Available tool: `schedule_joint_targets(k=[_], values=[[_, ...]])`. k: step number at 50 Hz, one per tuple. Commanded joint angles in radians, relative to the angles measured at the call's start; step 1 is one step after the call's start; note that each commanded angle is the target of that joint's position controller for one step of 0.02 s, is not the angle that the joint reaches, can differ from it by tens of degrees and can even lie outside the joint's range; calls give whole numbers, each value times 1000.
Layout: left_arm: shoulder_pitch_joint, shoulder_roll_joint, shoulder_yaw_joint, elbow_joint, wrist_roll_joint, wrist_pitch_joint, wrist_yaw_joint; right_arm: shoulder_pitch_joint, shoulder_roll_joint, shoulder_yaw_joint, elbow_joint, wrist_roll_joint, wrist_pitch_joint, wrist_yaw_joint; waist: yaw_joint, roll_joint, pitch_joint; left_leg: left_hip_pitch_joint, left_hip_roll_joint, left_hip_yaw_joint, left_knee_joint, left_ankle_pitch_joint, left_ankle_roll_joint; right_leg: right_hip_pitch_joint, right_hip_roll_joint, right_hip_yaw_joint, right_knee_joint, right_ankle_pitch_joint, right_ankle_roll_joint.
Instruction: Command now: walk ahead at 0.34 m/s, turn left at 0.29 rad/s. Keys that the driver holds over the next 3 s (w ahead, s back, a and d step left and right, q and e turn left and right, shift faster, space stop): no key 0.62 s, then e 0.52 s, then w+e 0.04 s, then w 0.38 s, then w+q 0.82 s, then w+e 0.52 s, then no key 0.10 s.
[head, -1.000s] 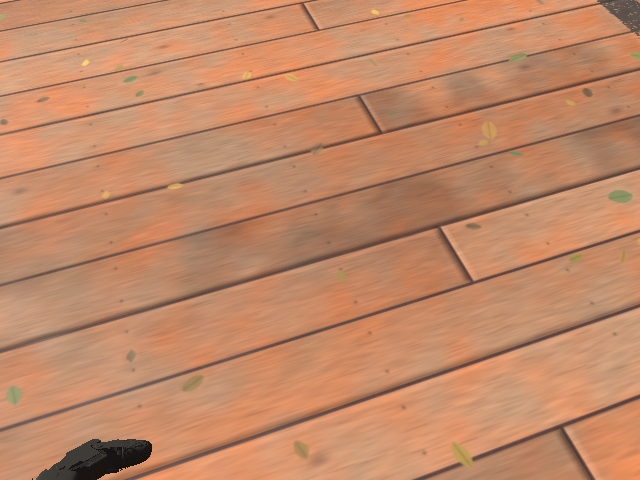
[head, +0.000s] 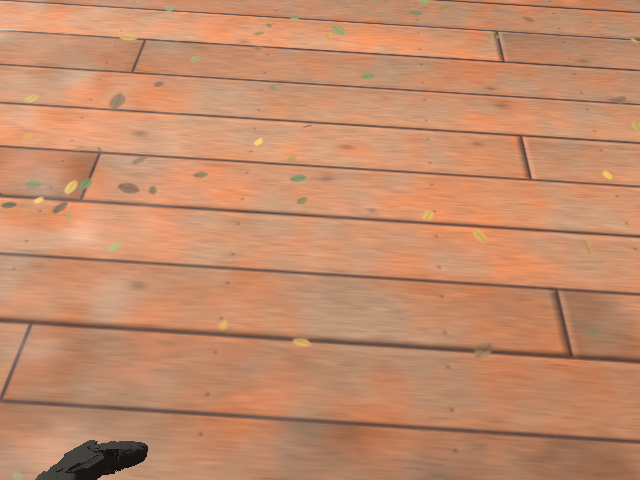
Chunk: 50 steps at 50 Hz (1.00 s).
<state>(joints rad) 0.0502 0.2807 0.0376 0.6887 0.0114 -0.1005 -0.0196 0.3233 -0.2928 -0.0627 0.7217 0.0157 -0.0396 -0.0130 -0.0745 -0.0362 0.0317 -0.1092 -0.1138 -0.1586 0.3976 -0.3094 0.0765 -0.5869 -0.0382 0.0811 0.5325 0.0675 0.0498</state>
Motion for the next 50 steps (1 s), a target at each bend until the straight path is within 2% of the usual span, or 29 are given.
schedule_joint_targets(k=[1, 3, 4, 5, 6, 7, 8, 9, 10, 11, 13, 15, 17, 18, 19, 20, 21, 22, 26, 32, 36, 40, 43, 45, 46, 47, 48, 49, 50], values=[[-46, 107, 35, -74, 8, -32, -10, 44, -136, -36, -24, -7, 6, -12, 13, 151, -60, 23, 242, -158, 46, 516, 89, 128, 48, -37, -59, -7, -47], [77, 133, 48, -43, 25, -43, -5, -4, -109, -27, -43, -10, 7, -13, 88, 143, -130, 3, 175, -131, 206, 611, 31, 335, 19, -45, -128, 188, -101], [175, 194, 58, -41, 45, -47, 0, 16, -69, -11, -71, -28, 0, -13, 110, 29, -266, -137, 108, -91, 427, 388, -19, 607, -148, 97, -30, 569, -178], [249, 193, 60, -6, 40, -26, -2, 184, -35, 5, -35, -13, -4, -9, 88, -227, -416, -375, -7, -25, 745, -308, -96, 883, -374, 389, -15, 729, -377], [275, 137, 48, 2, -2, -10, -10, 210, -116, -8, -14, -7, 1, -5, 100, -164, -442, -434, 31, -69, 840, -403, -114, 868, -382, 484, -50, 511, -383], [220, 117, 41, -7, -14, 3, -8, 110, -153, -21, -24, 5, 16, -7, 117, -90, -317, -492, 62, -54, 894, -345, -132, 770, -339, 407, -83, 327, -344], [154, 90, 28, -14, -5, 14, -5, 33, -147, -20, -38, 1, 33, -13, 108, -31, -237, -492, 94, -18, 862, -291, -141, 649, -291, 335, -120, 220, -309], [89, 60, 13, -17, 0, 21, -5, -13, -134, -20, -51, -9, 50, -18, 86, -16, -162, -465, 128, -1, 783, -255, -146, 520, -253, 274, -157, 162, -291], [47, 58, 9, -13, 7, 29, -5, -10, -104, -16, -53, -10, 64, -20, 51, -54, -124, -387, 157, 22, 670, -234, -147, 411, -210, 216, -192, 112, -265], [20, 67, 13, -7, 12, 36, -5, 10, -70, -7, -44, -11, 73, -22, 35, -89, -106, -304, 151, 63, 561, -216, -153, 330, -167, 155, -215, 111, -251], [16, 86, 20, 6, 14, 43, 0, 25, -34, 5, -28, -19, 71, -26, 37, -121, -135, -191, 142, 102, 403, -158, -158, 299, -142, 92, -214, 189, -261], [31, 95, 22, 25, 3, 50, 4, 29, -41, 3, -13, -19, 70, -25, 40, -105, -183, -107, 141, 112, 276, -7, -148, 321, -157, 88, -205, 128, -267], [13, 85, 14, 33, -7, 59, 6, 23, -40, 2, -1, -26, 75, -19, 24, -85, -169, -3, 129, 133, 124, 149, -121, 267, -135, 73, -206, -127, -232], [33, 61, 4, 46, -6, 60, 3, -11, -49, 2, -13, -39, 77, -18, 31, -67, -141, 28, 142, 111, 72, 184, -101, 227, -107, 70, -216, -305, -185], [54, 41, -5, 59, 4, 59, 0, -46, -77, 0, -36, -51, 77, -21, 46, -28, -109, 40, 203, 40, 40, 203, -73, 185, -76, 59, -205, -466, -130], [94, 55, -1, 62, 13, 60, -3, -87, -143, -13, -48, -44, 79, -26, 99, 67, -54, -48, 231, 10, 41, 84, -33, 182, -11, 8, -190, -535, -88], [76, 55, -1, 66, 13, 65, 1, -92, -118, -14, -31, -40, 74, -22, 90, 117, -28, -171, 203, 26, 20, -113, -20, 264, 15, -35, -160, -482, -63], [61, 63, 1, 68, 9, 67, 6, -101, -80, -3, -32, -43, 64, -19, 81, 113, 0, -213, 185, 34, 4, -134, -33, 292, 14, -35, -133, -437, -60], [98, 52, 1, 104, 5, 68, 17, -88, -57, 3, -16, -34, 29, -18, 85, 105, -37, -157, 178, 49, 49, 117, -67, 329, 10, -43, -83, -251, -77], [84, 59, 4, 148, -8, 75, 19, -78, -60, 2, 1, -28, 28, -22, 75, 58, -66, -102, 163, 73, 87, 253, -66, 358, 4, -36, -51, -104, -75], [33, 107, 25, 128, -28, 91, 24, -57, -110, -25, -2, -22, 41, -45, 57, 52, -62, -66, 177, 93, 123, 302, -41, 273, 21, -14, 20, -41, -96], [39, 89, 34, 107, -25, 110, 22, -34, -133, -45, -8, -23, 57, -66, 54, 142, -73, -30, 323, -10, 79, 415, 53, 162, 52, -38, 158, -147, -72], [73, 73, 41, 100, -23, 122, 8, -132, -131, -47, -40, -16, 53, -74, 86, 217, -72, -71, 443, -66, 60, 477, 113, 149, 43, -87, 254, -490, -75], [96, 75, 47, 102, -26, 124, -1, -172, -142, -52, -47, -7, 51, -75, 107, 173, -63, -143, 400, 16, 112, 414, 60, 250, 45, -108, 136, -393, -101], [109, 103, 58, 102, -23, 124, -1, -140, -139, -55, -34, -6, 49, -73, 105, 108, -63, -193, 338, 88, 197, 292, 3, 323, 37, -48, 24, -236, -126], [110, 230, 91, 86, -16, 124, 11, -114, -96, -47, -57, -26, 47, -71, 64, -166, -60, -354, 175, 250, 446, 55, -110, 401, -138, 297, -127, -18, -232], [214, 244, 86, 92, 9, 111, 5, -229, -75, -35, -96, -31, 46, -74, 161, -261, -100, -516, 50, 158, 677, -396, -138, 498, -284, 571, -227, 124, -395], [206, 218, 71, 86, 18, 88, 5, -193, -77, -37, -88, -21, 45, -70, 139, -142, -144, -536, 87, 51, 814, -392, -134, 531, -299, 532, -205, 135, -407], [147, 203, 71, 68, 3, 77, 10, -165, -86, -40, -68, -13, 46, -65, 108, -65, -131, -539, 104, 45, 845, -320, -131, 508, -254, 432, -180, 119, -364]])
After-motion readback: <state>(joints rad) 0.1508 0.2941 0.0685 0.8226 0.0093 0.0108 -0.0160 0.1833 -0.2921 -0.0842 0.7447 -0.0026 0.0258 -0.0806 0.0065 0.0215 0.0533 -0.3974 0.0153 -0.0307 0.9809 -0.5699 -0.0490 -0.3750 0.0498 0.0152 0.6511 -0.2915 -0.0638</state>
